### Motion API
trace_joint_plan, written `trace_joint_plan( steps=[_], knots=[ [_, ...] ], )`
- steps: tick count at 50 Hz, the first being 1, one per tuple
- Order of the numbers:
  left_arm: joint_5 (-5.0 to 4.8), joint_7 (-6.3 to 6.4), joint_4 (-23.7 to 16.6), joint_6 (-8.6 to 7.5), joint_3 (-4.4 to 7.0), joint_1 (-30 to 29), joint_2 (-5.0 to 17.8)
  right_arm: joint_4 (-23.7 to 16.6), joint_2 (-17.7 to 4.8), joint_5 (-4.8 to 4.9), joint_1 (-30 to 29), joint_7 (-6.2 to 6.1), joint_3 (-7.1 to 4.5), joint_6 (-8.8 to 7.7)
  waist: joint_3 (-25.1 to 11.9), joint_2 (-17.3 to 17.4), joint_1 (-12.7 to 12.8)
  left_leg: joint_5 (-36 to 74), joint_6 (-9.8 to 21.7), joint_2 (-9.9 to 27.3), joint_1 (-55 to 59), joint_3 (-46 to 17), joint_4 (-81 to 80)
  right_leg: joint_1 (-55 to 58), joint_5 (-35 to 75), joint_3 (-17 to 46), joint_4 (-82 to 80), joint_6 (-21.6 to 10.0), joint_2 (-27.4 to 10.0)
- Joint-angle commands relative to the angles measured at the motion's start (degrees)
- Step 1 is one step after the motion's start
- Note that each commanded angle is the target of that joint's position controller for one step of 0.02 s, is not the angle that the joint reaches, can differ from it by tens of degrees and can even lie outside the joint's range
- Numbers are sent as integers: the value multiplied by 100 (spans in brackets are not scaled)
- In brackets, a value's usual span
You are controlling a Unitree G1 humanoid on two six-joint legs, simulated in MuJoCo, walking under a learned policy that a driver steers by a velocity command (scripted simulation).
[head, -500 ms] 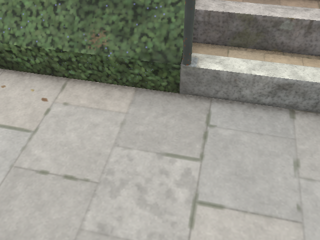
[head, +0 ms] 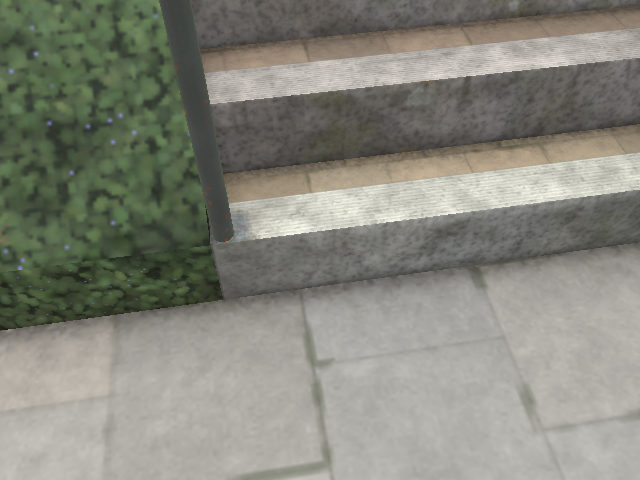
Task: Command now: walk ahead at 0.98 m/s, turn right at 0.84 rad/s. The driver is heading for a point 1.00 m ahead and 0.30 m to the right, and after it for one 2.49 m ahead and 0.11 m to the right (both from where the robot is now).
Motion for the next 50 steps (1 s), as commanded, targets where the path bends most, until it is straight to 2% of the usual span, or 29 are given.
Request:
trace_joint_plan(
  steps=[1, 3, 5, 6, 7, 8, 9, 10, 11, 14, 16, 19, 22, 24, 25, 27, 28, 29, 30, 32, 33, 36, 39, 43, 46, 47, 48, 49, 50],
  knots=[
    [10, -87, -447, -54, -103, -462, 46, -420, -668, 22, -313, -162, -17, -101, 842, 218, 364, 5702, -240, 1391, -1021, 96, -504, 1110, 255, -585, -1186, -182, 372],
    [-18, -72, -359, -32, -52, -124, 280, -468, -1051, 27, -215, -321, -90, -7, 396, 517, 620, 7965, -298, 1552, -410, 169, 414, 1801, -39, -887, -1430, -302, 817],
    [-30, 14, -4, 28, 120, 1382, 707, -655, -1413, -20, -631, -403, -209, 154, -347, 822, 1434, 9071, -200, 1821, -453, -10, 2347, 3296, -787, -752, -1433, -517, 1073],
    [-24, 110, 358, 43, 292, 2591, 1015, -824, -1492, -81, -996, -361, -256, 237, -830, 740, 1942, 8477, -57, 1867, -1044, -223, 4005, 4568, -1353, -348, -1696, -727, 1080],
    [-106, 229, 522, 33, 445, 2842, 1133, -889, -1371, -79, -1243, -232, -281, 299, -782, 128, 2021, 4634, 76, 1152, -2066, -235, 6295, 5404, -1727, 239, -2364, -973, 869],
    [-115, 283, 516, 60, 488, 2180, 1388, -1262, -384, -173, -1468, -119, -37, 198, -136, -1096, 1206, -552, 54, 236, -4328, -661, 8225, 5688, -880, 1716, -1873, -1163, 182],
    [36, 250, 328, 76, 499, 1979, 1734, -1986, -298, 5, -1415, -71, 47, 30, -990, -994, 730, -604, -105, 90, -5837, -1872, 8695, 6692, -1651, 4238, -3014, -2157, -581],
    [86, 300, 258, 72, 493, 2021, 1501, -2093, -595, -58, -1677, -31, 68, -148, -813, -248, 812, -272, -68, 367, -6207, -2297, 8088, 6368, -3322, 5219, -4333, -1989, -1022],
    [135, 330, 205, 24, 415, 1744, 1158, -2048, -856, -40, -1763, 8, 31, -199, -165, 488, 557, 153, -104, 650, -5974, -2320, 7328, 5432, -3605, 4979, -4700, -1682, -949],
    [2, 405, 174, -264, 279, 1415, 931, -1989, -748, -309, -1745, -13, 85, 166, 420, 919, -95, 188, -427, 1035, -4875, -2307, 6238, 3404, -2293, 3793, -4785, -1308, -271],
    [-50, 358, 130, -422, 288, 1392, 1081, -2230, -609, -336, -2185, 72, 151, 303, 478, 792, -65, 590, -584, 1104, -4447, -2030, 5147, 2717, -1534, 3119, -4867, -1174, 180],
    [-68, 295, 217, -427, 331, 1701, 1136, -2651, -380, -127, -3233, 147, 264, 271, 521, 414, 366, 1937, -507, 810, -3665, -1697, 3174, 2501, -165, 2525, -4711, -777, 651],
    [-120, 249, 260, -438, 415, 1946, 1335, -2769, -537, -22, -3426, 100, 253, 246, 291, -317, 628, 2685, -306, 535, -3264, -1720, 2099, 3259, 868, 2636, -4478, -523, 521],
    [-130, 273, 217, -457, 451, 1874, 1425, -2753, -832, -13, -3221, 38, 170, 201, 4, -332, 514, 2516, -217, 355, -2721, -1858, 1536, 3819, 1578, 2766, -3940, -290, 432],
    [-142, 253, 206, -467, 483, 1865, 1507, -2665, -1090, 25, -2804, -54, 74, 187, -331, -219, 344, 2222, -209, 174, -2122, -1834, 1566, 4029, 2336, 2767, -3340, -102, 498],
    [-74, 224, 35, -494, 472, 1230, 1602, -2145, -1612, -20, -649, -238, -162, 156, -1398, -193, -917, 1267, -109, 550, 93, -2004, 1776, 3244, 2217, 2578, -794, 143, 780],
    [76, 232, -223, -524, 229, 942, 729, -1866, -1906, -225, 615, -329, -269, 128, -2089, 818, -1256, -436, 4, 1741, 1252, -3080, 1743, 2281, -1061, 2164, 1185, 72, 1054],
    [-331, 230, -569, -513, 24, 1900, 211, -1942, -2286, -450, -212, -215, -352, 77, -2546, 2938, -153, -1614, 767, 3016, 1728, -6757, 265, 669, -3255, 1588, 2325, 244, 1515],
    [-129, 308, -271, -387, -9, 1736, 654, -2158, -1576, -378, -1029, -113, -309, 106, -1706, 1688, -112, -2886, 860, 2722, 930, -6608, 22, 243, -2619, 1514, 2423, 90, 805],
    [95, 221, -342, -289, 2, 956, 816, -1996, -846, -262, -1285, -34, -127, 118, -756, 177, -116, -826, 755, 2205, -471, -4850, 44, 590, -1898, 1301, 1937, 213, 462],
    [201, 153, -502, -268, -31, 627, 697, -1768, -780, -238, -1025, -52, -86, 69, -574, 118, -92, -19, 707, 2042, -824, -4310, -18, 688, -1885, 1401, 1735, 228, 355],
    [217, 99, -719, -201, -212, 432, 331, -1239, -737, -86, -715, 70, -45, -117, -161, 344, 145, 1746, 712, 1864, -1250, -3270, -274, 491, -1902, 1443, 1451, 272, 252],
    [264, 53, -1076, -228, -286, -100, 445, -1228, -965, 8, -934, 106, -52, -192, 6, 569, 339, 3998, 540, 1658, -1728, -2109, -434, 908, -1350, 1176, -125, 396, 366],
    [136, -52, -1264, -219, -390, -833, 481, -1176, -1351, 28, -788, 126, -113, -144, 150, 578, 237, 5437, 322, 1504, -1677, -1431, -641, 2111, -740, 312, -2019, 363, 607],
    [224, 76, -950, -315, -324, 4, 694, -1181, -1719, 81, -636, 14, -152, -21, -562, 713, 696, 7865, 269, 1654, -691, -1309, 1101, 2905, -689, 340, -2732, 99, 833],
    [263, 139, -579, -323, -228, 1030, 843, -1252, -1522, 113, -896, -14, -106, 20, -1157, 1087, 1154, 7819, 290, 1486, -965, -1236, 2210, 4068, -404, 269, -2930, -5, 877],
    [433, 212, -281, -371, -145, 1752, 1025, -1361, -1295, 243, -982, -19, -37, 29, -1314, 848, 1411, 6164, 215, 1073, -2133, -1274, 3746, 5399, 63, 495, -3186, 62, 521],
    [480, 268, -215, -428, -74, 1732, 1381, -1463, -491, 212, -684, 7, 125, 93, -1395, -524, 860, -266, 73, 218, -3831, -1295, 5771, 6504, 2387, 1780, -2887, 177, -912],
    [418, 340, -273, -372, 79, 2027, 1738, -1405, -371, 520, 275, -150, 170, 212, -2447, -1254, 635, -1156, 55, -115, -4795, -2020, 7805, 7511, 5332, 3253, -2526, -717, -2157]
  ],
)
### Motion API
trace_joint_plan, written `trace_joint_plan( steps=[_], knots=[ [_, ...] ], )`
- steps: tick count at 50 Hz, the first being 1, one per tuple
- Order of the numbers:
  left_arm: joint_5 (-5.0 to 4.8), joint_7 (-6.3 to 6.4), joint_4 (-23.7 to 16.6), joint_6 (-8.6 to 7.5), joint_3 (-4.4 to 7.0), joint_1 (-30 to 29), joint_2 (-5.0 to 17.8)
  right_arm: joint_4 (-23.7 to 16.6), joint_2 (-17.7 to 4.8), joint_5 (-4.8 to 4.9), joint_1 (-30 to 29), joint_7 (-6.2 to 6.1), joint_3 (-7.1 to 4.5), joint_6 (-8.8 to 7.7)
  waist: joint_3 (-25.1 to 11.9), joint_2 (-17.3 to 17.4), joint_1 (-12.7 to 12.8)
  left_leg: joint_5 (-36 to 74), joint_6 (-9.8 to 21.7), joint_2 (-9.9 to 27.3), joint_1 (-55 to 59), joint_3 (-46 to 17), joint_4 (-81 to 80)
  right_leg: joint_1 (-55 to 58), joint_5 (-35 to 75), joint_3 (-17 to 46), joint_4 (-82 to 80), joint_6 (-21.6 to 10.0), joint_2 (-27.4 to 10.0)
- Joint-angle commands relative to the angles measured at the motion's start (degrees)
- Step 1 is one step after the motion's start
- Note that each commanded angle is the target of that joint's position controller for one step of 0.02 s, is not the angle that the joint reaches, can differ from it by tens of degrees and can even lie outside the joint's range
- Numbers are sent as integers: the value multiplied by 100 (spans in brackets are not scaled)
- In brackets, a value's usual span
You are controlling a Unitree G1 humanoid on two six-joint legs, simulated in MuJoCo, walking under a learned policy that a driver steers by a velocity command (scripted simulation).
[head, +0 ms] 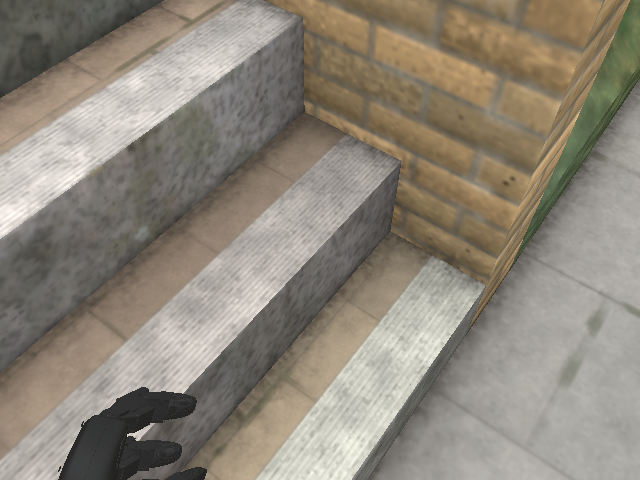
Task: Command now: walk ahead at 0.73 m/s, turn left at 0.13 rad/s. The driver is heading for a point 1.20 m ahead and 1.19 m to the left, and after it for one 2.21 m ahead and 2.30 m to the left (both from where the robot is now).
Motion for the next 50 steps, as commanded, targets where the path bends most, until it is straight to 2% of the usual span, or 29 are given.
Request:
trace_joint_plan(
  steps=[1, 3, 6, 8, 11, 15, 17, 18, 20, 21, 22, 23, 24, 25, 26, 28, 29, 31, 34, 35, 40, 43, 44, 45, 46, 47, 48, 49, 50],
  knots=[
    [-101, 167, 352, 87, 586, 2474, 1292, -521, -427, 154, 295, -253, -36, 107, -2548, -85, 1081, -359, 209, -342, -3470, -587, 4881, 4932, 5984, 2150, 58, -1270, -2617],
    [-199, 146, 518, 3, 405, 1967, 749, -619, -313, -4, -245, -274, -49, 191, -1327, 356, 635, -175, 112, -213, -3987, -316, 5784, 3462, 4753, 1573, -317, -938, -2177],
    [-294, 256, 676, -23, 294, 1714, 576, -839, 112, -259, -532, -270, -28, 543, -654, 86, 244, -250, 110, -288, -4058, -164, 6647, 1798, 3274, 834, -1044, -658, -1985],
    [-248, 260, 877, -50, 281, 1957, 517, -1201, 416, -140, -1241, -424, -18, 666, -438, -424, 359, -659, 241, -512, -5157, 46, 8280, 1793, 2528, 880, -1369, -769, -2191],
    [-243, 321, 1160, 21, 274, 2365, 502, -1797, 469, -139, -2251, -505, 8, 750, -58, -53, 328, -713, 395, -430, -6678, -275, 8986, 2222, 591, 587, -1667, -572, -2240],
    [-333, 383, 1203, 112, 207, 2506, 482, -2355, 803, -248, -3034, -457, 212, 872, 121, 498, 135, -191, 434, -406, -6733, 303, 7616, 1925, 1475, -479, -1619, -10, -1628],
    [-309, 590, 1210, 175, 291, 2502, 914, -2735, 832, -335, -3385, -417, 235, 965, -106, -86, 120, -524, 388, -242, -6415, 331, 7112, 2376, 3012, -674, -1813, -140, -1658],
    [-387, 621, 1067, 258, 339, 2342, 1113, -2692, 736, -332, -3229, -396, 280, 1017, -317, -51, 128, -831, 391, -169, -5723, 638, 5721, 2611, 3851, -1107, -1956, -113, -1502],
    [-490, 786, 722, 321, 415, 1940, 1294, -2471, 689, -145, -2648, -417, 268, 1000, -1198, -557, -148, -1195, 635, -591, -3507, 495, 3864, 2738, 7946, -1467, -1204, -95, -1539],
    [-511, 785, 461, 354, 507, 1682, 1518, -1998, 572, -89, -1861, -461, 191, 1055, -1682, -805, -232, -1384, 668, -898, -2747, 965, 3778, 2893, 9851, -1612, -515, -196, -1789],
    [-603, 685, 379, 467, 512, 1752, 1456, -1888, 412, -133, -1568, -456, 143, 1033, -1955, -1057, -146, -1541, 802, -1101, -2345, 881, 3143, 3150, 10164, -1530, 282, -237, -1912],
    [-729, 534, 275, 588, 520, 1798, 1375, -1834, 160, -166, -1339, -406, 24, 944, -2018, -1112, -156, -1679, 1020, -1370, -1719, 526, 2249, 2914, 10197, -1468, 1334, -240, -1948],
    [-678, 361, -123, 676, 608, 1127, 1390, -1749, -164, -187, -934, -430, -179, 947, -1597, -240, -708, -1116, 1785, -937, -859, -1590, 610, 701, 6288, -1179, 3594, 162, -1316],
    [-375, 198, -563, 750, 553, 571, 875, -1946, -1013, -291, -1734, -488, -473, 1090, -1393, 1605, -334, -154, 2574, 319, -1423, -5841, -1852, -976, -610, -333, 6393, 679, 373],
    [17, 160, -892, 721, 393, 678, 337, -2217, -1130, -382, -2195, -425, -504, 1042, -975, 766, -5, -62, 2565, 694, -2216, -6558, -2522, -1529, -1381, 877, 7850, 809, 419],
    [-53, 333, -1021, 726, 192, 1017, -279, -1871, -527, -308, -2480, -456, -316, 863, 511, 312, 744, -1332, 1825, 331, -3829, -5092, -1895, -2013, -1123, 967, 7930, 764, 153],
    [-65, 396, -1044, 728, 149, 1181, -339, -1719, -253, -294, -2585, -485, -196, 800, 706, 283, 997, -524, 1477, -107, -4024, -4078, -1356, -2076, -771, 863, 7579, 797, 90],
    [-64, 446, -993, 737, 206, 1507, -169, -1552, -202, -319, -2436, -440, -176, 691, 403, 579, 1044, 1526, 1504, -284, -3424, -3201, -1193, -2212, -851, 564, 8040, 774, 216],
    [-96, 414, -1197, 642, 188, 1086, -233, -1246, -441, -218, -1780, -428, -295, 637, -55, 565, 848, 2575, 1371, -397, -2284, -2730, -1128, -2478, -632, 612, 7220, 695, -7],
    [-259, 374, -1449, 480, 53, 742, -215, -1716, -380, 75, -1786, -465, -174, 652, -944, 743, 648, 2607, 1358, -335, -1626, -3520, -1368, -2299, -789, 925, 6694, 874, 200],
    [-423, 381, -1571, 531, -151, 290, -632, -2266, -615, 114, -2031, -722, -222, 1158, -1126, 1058, 651, 3818, 945, -466, -824, -3123, -1705, -1576, -1726, 183, 3431, 1243, 430],
    [-496, 388, -1249, 685, 245, 1352, 132, -2772, -843, 26, -2889, -683, -275, 930, -1669, 1670, 1159, 4612, 693, -129, -1663, -3559, -1789, 790, -1073, 327, 2312, 1129, 303],
    [-66, 64, -963, 610, 146, 2504, -134, -2723, -611, -904, -2425, -474, -155, 372, -694, 1486, 1142, 4360, 413, -520, -1771, -3115, -1526, 625, 725, 1025, 1553, 919, 108],
    [-46, -10, -541, 547, 204, 2812, -51, -2633, -576, -653, -2520, -356, -181, 221, -589, 821, 1253, 3656, 379, -715, -1432, -3090, -979, 920, 1474, 863, -124, 832, -32],
    [-39, -59, -247, 513, 203, 2594, -168, -2473, -334, -360, -2003, -230, -142, 179, -677, 353, 904, 2616, 295, -1059, -1437, -2902, -487, 1640, 1779, 822, -1072, 508, -341],
    [-78, 0, -434, 386, 320, 2198, 262, -2418, 29, -171, -1003, -124, -144, 226, -1360, -476, 56, -200, -101, -1569, -2951, -2545, 883, 3152, 4521, 1771, 361, -688, -1425],
    [-49, 25, -900, 406, 488, 1994, 602, -2163, -656, -236, -56, -127, -350, 253, -1811, -1114, 90, -1591, -587, -1683, -3888, -2615, 2367, 3456, 5072, 3271, 147, -1875, -2809],
    [-180, 93, -961, 360, 607, 1779, 779, -2045, -973, -299, -172, -81, -450, 254, -1550, -843, 179, -1395, -916, -1397, -4090, -2085, 4407, 2702, 4008, 3121, 44, -1875, -2826],
    [-333, 152, -1104, 430, 624, 873, 932, -1914, -906, -360, 26, -55, -418, 295, -1350, -1562, -142, -406, -1150, -972, -4375, -1933, 5766, 1640, 597, 4055, -816, -1934, -2927]
  ],
)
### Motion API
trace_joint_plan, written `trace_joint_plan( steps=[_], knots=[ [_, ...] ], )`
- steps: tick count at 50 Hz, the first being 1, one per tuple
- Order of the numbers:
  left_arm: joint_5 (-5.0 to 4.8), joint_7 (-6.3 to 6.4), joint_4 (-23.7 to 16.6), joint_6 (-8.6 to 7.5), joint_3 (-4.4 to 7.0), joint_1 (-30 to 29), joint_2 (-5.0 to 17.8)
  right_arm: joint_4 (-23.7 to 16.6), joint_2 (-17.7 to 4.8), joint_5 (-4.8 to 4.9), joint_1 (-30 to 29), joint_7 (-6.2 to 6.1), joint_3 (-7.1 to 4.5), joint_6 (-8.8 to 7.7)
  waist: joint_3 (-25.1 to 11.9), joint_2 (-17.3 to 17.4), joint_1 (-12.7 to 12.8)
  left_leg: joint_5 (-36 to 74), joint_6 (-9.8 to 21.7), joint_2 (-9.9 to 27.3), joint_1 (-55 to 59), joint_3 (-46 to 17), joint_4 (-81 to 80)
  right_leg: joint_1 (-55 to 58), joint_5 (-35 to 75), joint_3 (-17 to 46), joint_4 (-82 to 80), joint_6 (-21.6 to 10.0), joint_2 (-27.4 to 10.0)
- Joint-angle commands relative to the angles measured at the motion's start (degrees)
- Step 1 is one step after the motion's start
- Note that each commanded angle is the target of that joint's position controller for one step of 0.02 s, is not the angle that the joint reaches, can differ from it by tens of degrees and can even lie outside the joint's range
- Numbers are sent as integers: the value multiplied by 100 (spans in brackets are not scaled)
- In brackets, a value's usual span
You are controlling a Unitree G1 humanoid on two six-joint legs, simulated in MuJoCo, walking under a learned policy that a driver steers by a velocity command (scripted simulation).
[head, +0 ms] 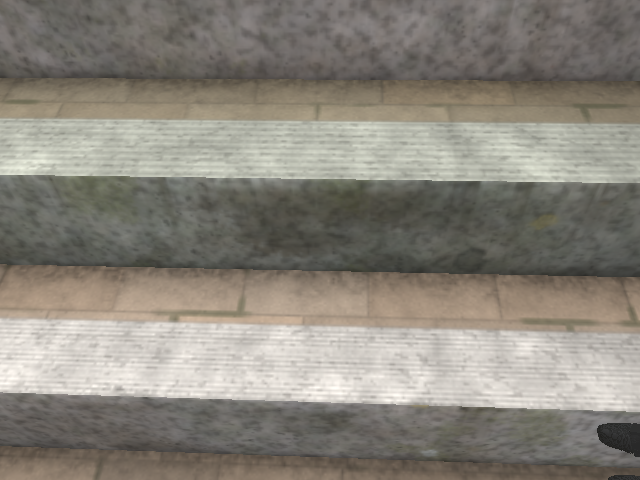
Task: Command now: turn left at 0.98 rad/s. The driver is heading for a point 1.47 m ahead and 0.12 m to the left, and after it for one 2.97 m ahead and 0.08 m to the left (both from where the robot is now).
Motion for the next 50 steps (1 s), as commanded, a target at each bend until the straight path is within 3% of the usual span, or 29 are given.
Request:
trace_joint_plan(
  steps=[1, 3, 6, 9, 18, 19, 20, 21, 22, 23, 24, 25, 26, 27, 28, 29, 30, 31, 32, 33, 34, 36, 37, 38, 39, 40, 41, 46, 50],
  knots=[
    [-168, 82, -942, -38, 30, -1308, 207, 326, -723, 88, 1135, 82, -165, -84, -649, -1231, -419, 784, -473, 608, -2131, 854, 4014, 993, -457, 2910, -2103, -1897, -2196],
    [-101, 287, -917, -127, -102, -1469, 2, 397, -320, 141, 477, 54, -2, -173, -583, -480, -237, 1707, -233, 1166, -1645, 883, 3368, 314, -971, 1757, -2101, -1193, -1679],
    [-138, 648, -723, -265, 11, -850, 437, 521, -110, 63, 41, 348, 151, -217, -621, -758, 368, 1976, -44, 1304, -1528, 1452, 2676, 1110, -351, 537, -2071, -1157, -1331],
    [-106, 605, -544, -372, 12, -196, 544, 676, -350, 58, -50, 388, 108, -225, -565, -1042, 558, 1725, 50, 1558, -1749, 1315, 1942, 1674, -483, 451, -1972, -1226, -1778],
    [6, 673, 206, -581, 11, 128, 682, 776, 253, -329, 80, 348, 287, 8, -484, -767, 443, 1850, 497, 2160, -896, 1605, -2243, 1343, -1354, 350, -1305, -669, -2295],
    [40, 612, 124, -579, 49, -325, 845, 1013, 178, -269, 575, 367, 232, 30, -420, -619, 143, 2647, 608, 2029, 189, 1956, -3440, 716, -1672, -12, -1065, -398, -2036],
    [-23, 503, -11, -442, 133, -778, 1151, 1301, -187, 100, 1188, 494, 109, -49, -710, 450, -81, 2640, 519, 1275, 1670, 2966, -5029, 398, -1542, -994, -625, -308, -1015],
    [295, 552, -227, -317, 76, -686, 1082, 1669, -764, 126, 1549, 522, -143, -167, -956, 934, -10, 6169, 1099, 1910, 2874, 1975, -4342, -67, -673, -1162, 1447, 406, -542],
    [311, 422, -335, -321, -57, -14, 478, 1584, -1495, 35, 1394, 549, -323, -325, -1482, 2128, 124, 9028, 1846, 2788, 4525, 851, -3161, -2240, -2369, -1166, 3224, 734, 133],
    [-33, 323, -254, -384, -124, -117, 267, 1308, -1509, -305, 1499, 568, -322, -500, -1625, 2061, -464, 9239, 1849, 3066, 4070, 726, -3116, -2581, -2429, -503, 4591, 667, 131],
    [-271, 416, -275, -437, -12, -929, 513, 1710, -995, -618, 1900, 638, -154, -472, -295, 858, -694, 6463, 1295, 2689, 2279, 698, -3999, -2477, -1955, -193, 4972, 173, 88],
    [-217, 547, 129, -447, 222, 399, 910, 1074, -1231, -380, 581, 762, -164, -240, -788, 773, 348, 7651, 1793, 2931, 1985, 719, -3581, -1395, -1224, -455, 6044, 93, 236],
    [33, 646, 328, -528, 285, 1310, 817, 533, -852, -264, -586, 814, -53, 54, -780, 144, 954, 6065, 2264, 2917, 1387, 633, -3403, -1189, -859, -216, 5982, 256, 319],
    [554, 635, 316, -448, 163, 1503, 502, 216, -397, -40, -1528, 800, 142, 383, -601, -14, 1315, 5463, 2302, 2638, 677, 986, -3289, -909, -1383, -443, 4109, 146, 388],
    [629, 574, 704, -437, 182, 2358, 507, -166, -62, 155, -2234, 662, 333, 520, -351, -402, 1746, 4850, 1883, 2374, 399, 1221, -3023, -351, -1287, -762, 1381, 75, 504],
    [526, 417, 1473, -388, 112, 3421, 89, -311, -56, 81, -2497, 497, 391, 682, -483, -238, 1989, 3994, 1794, 1914, -157, 1599, -2062, 884, -322, -871, -532, -70, 655],
    [-163, 410, 1731, -130, 212, 4085, 91, -347, 410, -193, -3029, -103, 334, 172, 74, -493, 2673, 624, 1300, 1774, -1943, 1961, -616, 3227, 1476, -876, -1037, -488, 141],
    [488, -129, 2076, -62, -352, 3262, -599, 445, 765, -289, -1389, 240, 659, 628, -132, -329, 980, 589, 1834, 901, -1843, 1628, 1430, 1955, 1113, 558, -1612, -393, 132],
    [32, 233, 1287, 79, 125, 2457, 144, -92, 1555, -250, -1918, 51, 679, 251, 8, -831, 1097, 631, 1207, 689, -2149, 1570, 4407, 2152, 1018, 713, 81, -574, -176],
    [-73, 425, 787, 36, 190, 1117, 802, -341, 1812, -391, 168, 150, 821, 225, -832, -954, -820, 1424, 991, 1214, -2740, 589, 2786, 2064, -2411, 4459, -1784, -1055, -1032],
    [-210, 430, 411, -14, 365, 332, 1140, -276, 650, -518, -88, 229, 578, 183, -102, -370, -588, 1602, 607, 1501, -3048, 1175, 2679, 1268, -4647, 5939, -2795, -1584, -1721],
    [-77, 382, 802, -265, 270, 685, 650, -442, 29, -303, -1226, 168, 347, 196, 633, 432, 144, 1775, 182, 1565, -3062, 1267, 2512, 730, -3241, 5511, -2283, -1866, -1282],
    [-29, 410, 1052, -363, 270, 1189, 540, -605, 87, -207, -1658, 167, 334, 193, 789, 494, 441, 1690, 115, 1598, -3095, 1266, 2112, 743, -2624, 4920, -2045, -1889, -1029],
    [-22, 552, 1233, -353, 328, 1227, 451, -832, 200, -298, -2030, 139, 350, 238, 660, 323, 555, 1576, -37, 1564, -2148, 916, 1851, 220, -1123, 3723, -1175, -1497, -635],
    [69, 631, 1315, -289, 358, 1366, 494, -773, 570, -235, -1639, 179, 419, 263, 219, -39, 378, 1814, 12, 1341, -1879, 1099, 2129, 433, -757, 3392, -1060, -1583, -401],
    [-1, 598, 1291, -268, 459, 1461, 690, -658, 752, -119, -1232, 199, 444, 256, 58, -103, 275, 1946, 200, 1348, -2214, 1065, 1833, 1013, -1511, 4058, -1469, -1827, -403],
    [68, 628, 1173, -244, 519, 1338, 705, -771, 526, -173, -1542, 163, 385, 254, 132, -122, 454, 1830, 86, 1265, -1874, 1056, 1946, 841, -593, 3554, -905, -1616, -357],
    [24, 730, 857, -103, 617, 1152, 600, -910, 893, -135, -1660, 176, 433, 300, -13, -673, 482, 1168, 162, 1078, -2029, 1027, 1422, 1377, 1035, 3574, -80, -1535, -197],
    [90, 859, 590, -15, 788, 1171, 935, -1211, 921, -155, -2108, 164, 464, 308, -182, -1029, 696, 525, 285, 1111, -2248, 687, 1001, 1655, 2450, 3976, 648, -1341, -306]
  ],
)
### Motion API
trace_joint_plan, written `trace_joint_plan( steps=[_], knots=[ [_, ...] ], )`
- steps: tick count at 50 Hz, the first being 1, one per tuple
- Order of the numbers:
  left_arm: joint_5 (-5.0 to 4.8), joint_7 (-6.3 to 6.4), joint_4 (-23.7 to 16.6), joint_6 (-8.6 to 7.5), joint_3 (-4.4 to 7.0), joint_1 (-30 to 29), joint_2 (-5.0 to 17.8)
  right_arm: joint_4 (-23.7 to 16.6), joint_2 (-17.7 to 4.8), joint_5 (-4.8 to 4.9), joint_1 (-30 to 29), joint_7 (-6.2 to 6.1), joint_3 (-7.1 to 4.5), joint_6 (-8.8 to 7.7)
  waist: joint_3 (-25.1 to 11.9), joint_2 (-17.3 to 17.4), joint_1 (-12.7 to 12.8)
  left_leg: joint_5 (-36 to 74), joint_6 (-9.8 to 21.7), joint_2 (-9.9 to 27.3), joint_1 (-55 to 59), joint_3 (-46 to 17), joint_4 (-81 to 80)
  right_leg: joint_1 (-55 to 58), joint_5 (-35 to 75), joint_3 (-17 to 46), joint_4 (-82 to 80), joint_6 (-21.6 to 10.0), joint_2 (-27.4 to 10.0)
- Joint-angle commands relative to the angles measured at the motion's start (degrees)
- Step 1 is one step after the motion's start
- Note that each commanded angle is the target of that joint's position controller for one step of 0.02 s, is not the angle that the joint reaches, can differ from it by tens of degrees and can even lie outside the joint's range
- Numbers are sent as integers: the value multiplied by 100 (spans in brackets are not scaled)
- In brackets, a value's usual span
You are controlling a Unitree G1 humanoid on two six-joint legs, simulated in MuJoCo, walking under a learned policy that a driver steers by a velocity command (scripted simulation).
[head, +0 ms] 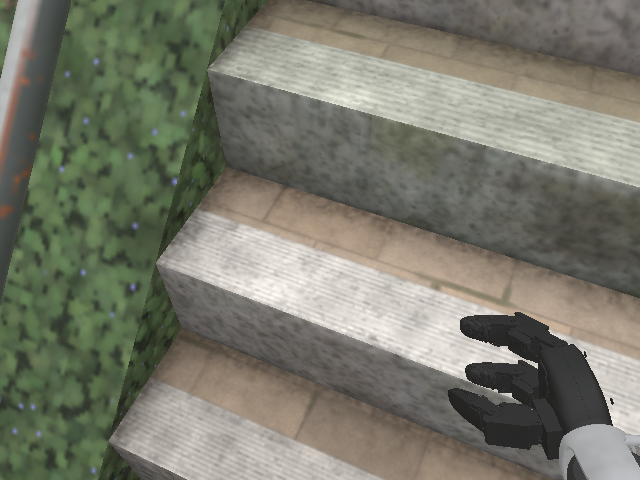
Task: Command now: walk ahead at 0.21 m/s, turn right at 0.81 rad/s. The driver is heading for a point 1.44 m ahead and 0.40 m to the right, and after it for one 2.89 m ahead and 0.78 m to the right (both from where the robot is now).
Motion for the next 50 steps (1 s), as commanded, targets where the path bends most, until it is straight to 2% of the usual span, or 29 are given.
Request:
trace_joint_plan(
  steps=[1, 2, 3, 4, 5, 6, 8, 9, 10, 11, 15, 19, 20, 21, 23, 25, 27, 28, 29, 30, 31, 32, 33, 35, 36, 38, 43, 48, 50],
  knots=[
    [13, 105, -595, 170, 226, -97, 933, -700, -85, 207, -545, 14, 19, -50, -551, -344, -343, -1155, -121, -205, -752, 786, -1967, 1666, 3788, 1891, -1136, -987, -976],
    [-78, 172, -858, 368, 276, -438, 940, -603, -198, 543, -221, -70, 41, 22, -591, -536, -417, -1587, -317, -189, 1314, 843, -4076, 518, 3558, 1515, -1311, -437, -633],
    [-135, 240, -833, 499, 246, -814, 859, -141, -249, 704, 837, -197, -106, 91, -808, -597, -1034, 1421, -402, -88, 3314, 1235, -5695, -401, 1887, 993, -449, -95, -166],
    [-88, 222, -898, 554, 167, -921, 449, 380, -388, 662, 1359, -353, -171, 143, -792, 664, -1138, 3290, -297, 496, 4373, 765, -6869, -1074, -1066, 277, 1213, 72, 463],
    [-156, -43, -1241, 362, 137, -423, 443, 469, -1383, 374, 1745, -516, -474, 112, -1769, 1419, -720, 5208, 876, 2177, 5477, -1219, -4885, -2189, -1133, -31, 3207, 450, -230],
    [-183, -119, -1200, 159, 112, -291, 656, 143, -1395, 286, 1523, -594, -611, 38, -2475, 1095, -798, 4191, 1782, 3176, 5443, -2233, -5209, -2368, -932, -437, 4357, 681, -673],
    [-136, -216, -1113, 247, 96, -874, 734, -92, -703, 138, 642, -535, -382, 45, -1037, 954, -584, 2934, 1795, 2438, 4232, -789, -5040, -2542, -550, -967, 4485, 982, -926],
    [-97, -303, -1170, 348, 115, -1042, 818, -62, -722, 17, 744, -608, -326, 36, -933, 1186, -526, 3569, 1528, 2026, 4224, -157, -4835, -2436, -443, -921, 4339, 1010, -947],
    [189, -415, -1290, 568, 189, -1072, 932, -147, -881, -84, 464, -741, -487, 12, -986, 1274, -288, 3953, 1235, 1986, 3396, 147, -4186, -1881, 495, -682, 5115, 932, -983],
    [242, -448, -1346, 707, 220, -1091, 1091, -137, -776, -54, 524, -701, -458, 43, -916, 670, -251, 3441, 1085, 1828, 3009, 546, -3860, -1728, 1299, -1096, 5191, 879, -755],
    [117, -376, -1724, 846, 124, -1558, 1007, -174, -783, -85, 967, -546, -457, -64, -525, 737, -463, 2404, 1095, 2195, 2383, 569, -3867, -1731, 1905, -1274, 4936, 736, -874],
    [112, -354, -1986, 791, 133, -2155, 1086, -252, -1310, -111, 1252, -499, -633, -279, -715, 1168, -719, 2365, 1097, 2885, 2745, 326, -3618, -1638, 1785, -1364, 4310, 573, -1082],
    [-561, -362, -1908, 778, -40, -1699, 993, -233, -1280, 255, 1039, -579, -553, -264, -1045, 1420, -530, 1982, 1054, 2637, 2749, 513, -3548, -1324, 1749, -1222, 3502, 737, -1398],
    [-567, -409, -1917, 777, -37, -1553, 985, -303, -1308, 281, 772, -576, -571, -228, -1053, 1497, -407, 2035, 923, 2617, 2405, 714, -3197, -847, 1939, -1350, 2634, 686, -1508],
    [-418, -455, -1802, 808, -5, -1382, 1084, -402, -1359, 267, 487, -527, -609, -157, -1113, 947, -342, 1763, 607, 2621, 1686, 1277, -2488, 313, 2724, -1592, 742, 205, -1743],
    [-291, -502, -1355, 740, 79, -803, 1146, -338, -1050, 505, 312, -450, -570, -107, -1063, 153, -266, 1311, 365, 2502, 1316, 1656, -1361, 1395, 4068, -1900, -1675, -212, -1730],
    [-350, -585, -687, 570, 84, -97, 922, -240, -527, 713, 197, -378, -445, -22, -334, -863, -200, -1209, 271, 1987, 354, 2147, 661, 2237, 5449, -1584, -4053, -626, -1874],
    [-368, -682, -539, 464, 8, -56, 845, -28, -317, 612, 454, -334, -363, 99, 347, -1591, -281, -2257, 365, 1232, -382, 2450, 2937, 1879, 5425, -1591, -3959, -735, -1474],
    [-280, -749, -752, 266, 100, -469, 1917, -344, -105, 556, 571, -288, -356, 61, 266, -2525, -964, -2596, -88, 821, -2021, 2208, 5856, 1745, 10802, -489, -1805, -390, -2119],
    [-212, -758, -1023, 353, 267, -805, 2679, -299, -122, 635, 812, -257, -338, -111, -694, -2303, -1108, -2232, -561, 649, -2455, 1817, 7190, 2156, 11979, 338, -1905, -995, -2865],
    [-274, -643, -1099, 484, 209, -919, 2339, -15, -729, 570, 977, -171, -395, -172, -744, -1424, -1006, -1108, -608, 736, -2603, 1513, 6055, 2400, 9707, 54, -1928, -1094, -2602],
    [-283, -504, -972, 633, 132, -637, 2114, -7, -444, 497, 671, -173, -341, -248, -861, -1006, -794, -686, -565, 674, -2628, 1215, 5733, 2489, 7187, 539, -2139, -1098, -2564],
    [-288, -378, -1026, 660, 176, -1044, 2519, -480, -70, 633, 350, -263, -171, -284, -756, -1548, -950, -653, -698, 845, -3023, 1009, 5294, 2391, 5172, 2399, -3129, -1635, -3510],
    [-102, -103, -1157, 489, -100, -907, 1600, -640, -370, 554, -987, -376, -281, -154, -553, -442, -200, -574, -639, 617, -2503, 804, 5392, 1963, 4468, 2715, -3507, -1290, -3151],
    [-58, -60, -1304, 473, -246, -1550, 1484, -371, -494, 428, -227, -366, -365, -74, -913, -102, -723, -101, -564, 569, -1923, 657, 5146, 2072, 4699, 1774, -3141, -1127, -2953],
    [-196, -56, -1349, 452, -384, -1855, 1091, 169, -563, 284, 630, -312, -408, -8, -1227, -351, -923, 761, -564, 460, -1147, 875, 4209, 2148, 4753, 511, -2848, -894, -2376],
    [-133, -90, -856, 422, -612, -709, 279, 795, -302, 482, 990, -260, -414, 38, -957, -587, -618, 209, -536, 81, -431, 522, 3390, 2752, 4631, -109, -3021, -990, -2183],
    [-87, -29, -1305, 443, -482, -1732, 329, 786, -422, 470, 699, -234, -482, 74, -427, -670, -908, -13, -613, 72, 1311, 721, -1062, 1983, 3328, -911, -3347, -794, -1909],
    [-169, 24, -1366, 529, -315, -1480, 607, 813, -380, 614, 451, -220, -419, 134, -296, -1051, -546, -1190, -641, 72, 1750, 1379, -2469, 1979, 3250, -648, -3517, -997, -2135]
  ],
)
Velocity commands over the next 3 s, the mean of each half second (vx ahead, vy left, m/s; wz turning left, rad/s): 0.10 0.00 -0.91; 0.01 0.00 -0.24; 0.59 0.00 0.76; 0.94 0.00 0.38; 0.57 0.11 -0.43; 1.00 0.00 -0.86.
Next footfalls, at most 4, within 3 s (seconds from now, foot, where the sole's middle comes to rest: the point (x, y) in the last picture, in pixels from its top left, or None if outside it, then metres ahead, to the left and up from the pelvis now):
0.08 left None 0.10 0.21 -0.73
0.56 right None -0.13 -0.06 -0.94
1.16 left None -0.14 0.13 -0.94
1.54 right None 0.05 -0.14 -0.73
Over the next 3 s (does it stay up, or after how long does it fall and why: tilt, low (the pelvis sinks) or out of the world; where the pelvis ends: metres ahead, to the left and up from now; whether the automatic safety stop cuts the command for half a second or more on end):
stays up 0.55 -0.02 0.43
